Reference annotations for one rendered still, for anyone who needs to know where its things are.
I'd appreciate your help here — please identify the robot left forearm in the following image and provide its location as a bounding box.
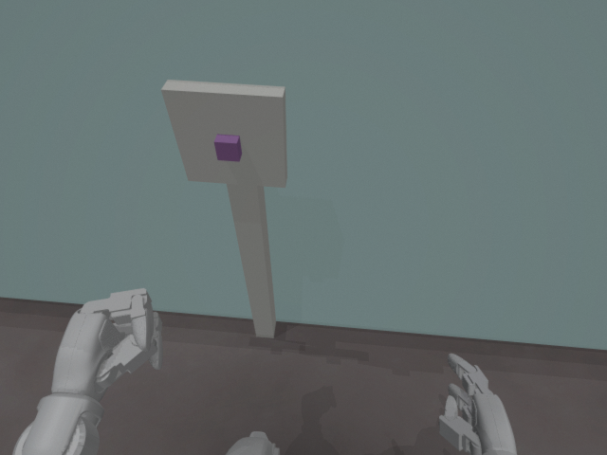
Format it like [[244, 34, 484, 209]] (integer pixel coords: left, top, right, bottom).
[[12, 392, 104, 455]]

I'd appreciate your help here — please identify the right robot hand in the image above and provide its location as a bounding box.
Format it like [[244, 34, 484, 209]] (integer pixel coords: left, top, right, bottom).
[[439, 354, 517, 455]]

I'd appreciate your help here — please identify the left robot hand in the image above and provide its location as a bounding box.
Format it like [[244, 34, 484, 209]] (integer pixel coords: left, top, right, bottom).
[[51, 288, 163, 402]]

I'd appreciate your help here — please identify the left robot shin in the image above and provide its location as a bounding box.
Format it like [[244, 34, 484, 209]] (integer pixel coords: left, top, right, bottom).
[[249, 431, 267, 439]]

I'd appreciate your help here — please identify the button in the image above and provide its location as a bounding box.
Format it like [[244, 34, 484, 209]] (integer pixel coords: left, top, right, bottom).
[[214, 134, 242, 162]]

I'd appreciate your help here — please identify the panel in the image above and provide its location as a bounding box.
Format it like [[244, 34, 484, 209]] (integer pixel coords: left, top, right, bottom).
[[161, 80, 287, 338]]

